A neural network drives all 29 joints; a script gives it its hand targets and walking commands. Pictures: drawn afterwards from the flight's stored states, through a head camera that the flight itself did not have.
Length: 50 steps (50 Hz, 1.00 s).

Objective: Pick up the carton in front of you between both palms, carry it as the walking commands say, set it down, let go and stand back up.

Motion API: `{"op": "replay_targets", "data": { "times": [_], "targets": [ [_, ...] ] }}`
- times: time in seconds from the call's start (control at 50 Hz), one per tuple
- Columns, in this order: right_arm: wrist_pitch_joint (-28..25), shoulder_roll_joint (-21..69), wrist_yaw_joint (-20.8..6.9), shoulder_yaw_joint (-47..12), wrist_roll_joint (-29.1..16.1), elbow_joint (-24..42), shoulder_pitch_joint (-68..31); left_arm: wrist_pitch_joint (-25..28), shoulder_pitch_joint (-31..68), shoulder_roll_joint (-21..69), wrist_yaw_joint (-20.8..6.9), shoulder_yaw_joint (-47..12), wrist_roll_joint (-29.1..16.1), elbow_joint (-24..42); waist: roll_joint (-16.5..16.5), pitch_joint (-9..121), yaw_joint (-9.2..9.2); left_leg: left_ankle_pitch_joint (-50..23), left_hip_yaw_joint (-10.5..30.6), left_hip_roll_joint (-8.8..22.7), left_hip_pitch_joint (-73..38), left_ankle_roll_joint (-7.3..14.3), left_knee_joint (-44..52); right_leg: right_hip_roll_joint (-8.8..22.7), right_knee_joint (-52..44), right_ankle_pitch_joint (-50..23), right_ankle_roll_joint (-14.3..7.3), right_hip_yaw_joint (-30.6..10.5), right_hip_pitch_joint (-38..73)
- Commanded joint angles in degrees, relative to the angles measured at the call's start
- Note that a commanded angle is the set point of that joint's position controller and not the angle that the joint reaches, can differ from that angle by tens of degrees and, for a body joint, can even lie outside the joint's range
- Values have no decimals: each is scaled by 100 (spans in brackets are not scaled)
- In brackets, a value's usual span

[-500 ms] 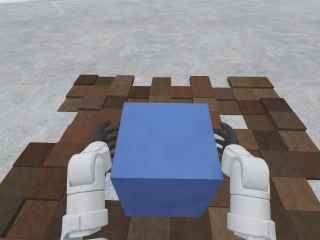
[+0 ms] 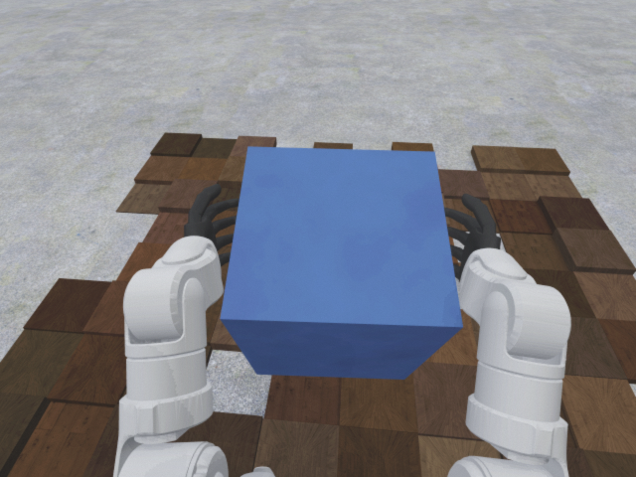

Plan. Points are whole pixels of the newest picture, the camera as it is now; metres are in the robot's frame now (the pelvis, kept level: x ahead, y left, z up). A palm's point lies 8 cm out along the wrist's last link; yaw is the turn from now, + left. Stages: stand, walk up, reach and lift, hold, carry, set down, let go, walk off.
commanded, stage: carry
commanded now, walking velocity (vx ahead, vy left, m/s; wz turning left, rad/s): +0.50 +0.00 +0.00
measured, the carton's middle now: (335, 276) +0.35 +0.02 +0.10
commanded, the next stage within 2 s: none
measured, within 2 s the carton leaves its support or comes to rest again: neither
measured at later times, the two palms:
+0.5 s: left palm (235, 154) +0.55 +0.19 +0.14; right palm (428, 166) +0.53 -0.11 +0.14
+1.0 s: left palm (277, 114) +0.78 +0.16 +0.10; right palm (421, 121) +0.79 -0.14 +0.08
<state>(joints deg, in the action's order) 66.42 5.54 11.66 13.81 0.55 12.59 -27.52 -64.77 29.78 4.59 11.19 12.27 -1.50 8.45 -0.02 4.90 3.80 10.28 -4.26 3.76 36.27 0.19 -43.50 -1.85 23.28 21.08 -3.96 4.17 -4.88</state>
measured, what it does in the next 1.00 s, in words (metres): walks ahead: left foot, then right foot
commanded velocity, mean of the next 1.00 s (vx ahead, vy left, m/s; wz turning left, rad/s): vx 0.50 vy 0.00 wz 0.00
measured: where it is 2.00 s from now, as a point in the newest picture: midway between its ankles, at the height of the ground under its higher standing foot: (329, 261)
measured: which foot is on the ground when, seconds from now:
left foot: up 0.00-0.08, down 0.10-0.72, up 0.74-1.00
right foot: down 0.00-0.12, up 0.14-0.70, down 0.72-1.00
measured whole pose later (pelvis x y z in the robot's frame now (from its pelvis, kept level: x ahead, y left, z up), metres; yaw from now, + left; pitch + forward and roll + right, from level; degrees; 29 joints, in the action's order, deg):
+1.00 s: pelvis +0.50 +0.00 +0.00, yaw +0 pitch +4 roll +2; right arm 64.9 8.1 8.2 7.0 2.8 18.8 -11.8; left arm -63.5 11.5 8.0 8.4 10.0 0.8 17.9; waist 1.2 2.3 1.6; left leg 9.9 -3.4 4.6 38.3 -2.2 -51.0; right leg -1.0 17.2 14.9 -4.6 7.8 -6.7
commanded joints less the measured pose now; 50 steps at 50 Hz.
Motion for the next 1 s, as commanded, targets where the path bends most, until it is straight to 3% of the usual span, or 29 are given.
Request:
{"op": "replay_targets", "data": {
  "times": [0.0,0.04,0.08,0.1,0.12,0.14,0.2,0.26,0.3,0.36,0.38,0.42,0.46,0.48,0.56,0.6,0.62,0.66,0.68,0.7,0.72,0.74,0.8,0.86,0.88,0.9,0.94,0.96,0.98],
  "targets": [
    [65,3153,-1,-2996,-704,31,-3087,-193,2991,3752,-202,-3122,-1231,261,-798,989,36,-46,-307,-146,-91,156,686,1366,-346,-3628,-583,-753,1040],
    [133,3472,-62,-3022,-802,-45,-3455,-256,3387,3610,-198,-3028,-1104,377,-695,964,-66,266,-718,-604,-632,160,1240,1083,386,-4750,-579,-565,874],
    [190,3205,-27,-2810,-676,-181,-3227,-314,3192,3706,-202,-3025,-1077,14,-474,1684,-463,-346,-746,-697,-2996,292,1827,878,1809,-4564,-155,-196,-72],
    [236,3457,-12,-2704,-669,-459,-3170,-367,3517,3820,-167,-2920,-963,-85,119,2338,-739,656,387,293,-4296,456,1601,923,2938,-2785,96,95,-913],
    [248,3420,-12,-2736,-539,-791,-3162,-395,3529,3856,-119,-2793,-924,-143,1451,2200,-621,1198,3543,1956,-4935,1100,2519,-69,4413,48,278,80,-2886],
    [234,3462,-91,-2595,-579,-927,-3003,-480,3533,4026,-168,-2895,-871,-327,1495,2068,-672,1113,3977,1927,-4780,1388,2676,92,5265,581,51,-490,-3343],
    [128,4595,-319,-3198,-1008,-413,-3857,-320,3793,4717,-249,-2836,-809,-138,80,1749,-493,1463,2490,1511,-3596,1038,2788,647,5081,-30,-16,-654,-3346],
    [-164,4809,-547,-3692,-1316,217,-4458,-121,3530,5158,-411,-3141,-770,-140,683,1823,-438,1333,1403,1114,-3149,877,3187,650,4173,-373,196,-342,-2947],
    [-234,4668,-617,-3731,-1312,145,-3845,31,3687,4994,-398,-3469,-878,394,685,1743,-456,1388,1619,1261,-3410,965,3306,761,3879,-807,253,-410,-3301],
    [-299,4609,-636,-3779,-1384,263,-3771,68,3118,4878,-363,-3432,-723,221,508,1676,-584,-921,839,1144,-4114,808,3096,765,3339,-1360,323,-161,-3868],
    [-294,4493,-592,-3670,-1259,339,-3470,108,3471,4783,-405,-3667,-985,730,934,1760,-636,-1833,693,1025,-4471,827,2799,716,3177,-1297,409,-89,-4047],
    [-282,4268,-563,-3774,-1306,381,-3300,97,3395,4433,-387,-3534,-1008,617,239,1814,-610,-2439,822,1054,-4931,978,2735,665,2959,-1279,410,10,-4225],
    [-286,4128,-486,-3726,-1367,705,-3358,53,2939,4349,-305,-3633,-964,856,923,1843,-631,-2473,525,1010,-5127,940,2647,671,2356,-1358,337,-83,-4128],
    [-213,3838,-460,-3630,-1244,557,-3106,-43,3020,4057,-258,-3395,-713,604,582,1667,-840,-2389,835,1077,-5067,963,2672,501,2197,-1446,315,77,-4207],
    [-84,3700,-356,-3609,-1268,643,-3245,-201,2889,3891,-233,-3248,-835,714,843,1443,-729,-2641,369,885,-4957,925,2465,532,1189,-1646,200,204,-3577],
    [-53,3816,-345,-3585,-1282,594,-3500,-272,2839,3925,-241,-3133,-744,459,836,1333,-830,-3022,312,817,-4774,903,2256,207,864,-1745,100,673,-3089],
    [-4,3806,-347,-3594,-1304,433,-3414,-258,2889,3859,-250,-3200,-852,703,1117,1338,-632,-3532,428,1020,-4316,792,2114,429,837,-1754,-93,221,-2445],
    [47,3673,-293,-3542,-1093,76,-3113,-295,2851,3659,-206,-3046,-684,398,733,1661,-322,-2944,-162,684,-3593,517,901,99,1,-1707,-157,502,-903],
    [112,3863,-288,-3615,-1145,-168,-3020,-313,2418,3558,-181,-2718,-579,30,-66,1987,-302,-1844,-251,490,-2683,364,68,408,63,-1687,-199,184,358],
    [127,3835,-276,-3646,-1216,-50,-3099,-314,2174,3631,-195,-2674,-609,26,-834,2359,-110,211,-398,0,-1607,206,-1124,1697,301,-2175,-335,-1449,1421],
    [148,3883,-273,-3438,-1156,68,-3256,-335,2573,3624,-166,-2772,-585,32,-1485,2335,-56,2101,-188,-861,332,5,-2593,2331,35,-2443,-1383,-3317,2515],
    [125,3946,-281,-3552,-1190,170,-3336,-285,2276,3667,-171,-2690,-506,83,-1635,2297,49,2224,340,-434,989,0,-3156,2505,-81,-2052,-1541,-3551,2345],
    [-20,4628,-371,-3557,-1104,144,-2951,-130,2648,4564,-466,-3266,-951,548,-154,1918,-349,1076,502,73,591,74,-2511,2126,-399,-2836,-848,-2328,1245],
    [-163,5142,-510,-3810,-853,32,-2044,28,2196,5049,-781,-3698,-1175,940,-612,1629,-239,518,261,-43,442,-155,-1582,1721,-684,-3470,-226,-1469,1196],
    [-224,5159,-549,-3992,-734,360,-1412,83,1892,5291,-871,-4030,-1342,1309,-484,1892,-270,697,274,19,533,-207,-1231,1805,-777,-3225,-660,-1439,1600],
    [-324,5282,-605,-4104,-732,545,-1281,87,1582,5377,-945,-4218,-1286,1352,-204,1681,-268,245,104,-16,568,-281,-1177,1661,-650,-3944,-319,-1010,1561],
    [-293,5530,-739,-4404,-926,1012,-774,67,855,5470,-1019,-4198,-1293,1571,-644,1669,-290,-143,98,125,623,-309,-798,1592,-764,-4203,-453,-864,1662],
    [-299,5567,-718,-4546,-924,1132,-684,51,225,5607,-1087,-4095,-1229,1382,-712,1635,-286,-368,-185,23,611,-242,-715,1453,-832,-4699,-124,-584,1711],
    [-316,5592,-753,-4501,-915,1164,52,67,148,5615,-1117,-4114,-1285,1695,-905,1500,-226,-436,-186,29,715,-256,-414,1346,-815,-4594,-226,-545,1858]
  ]
}}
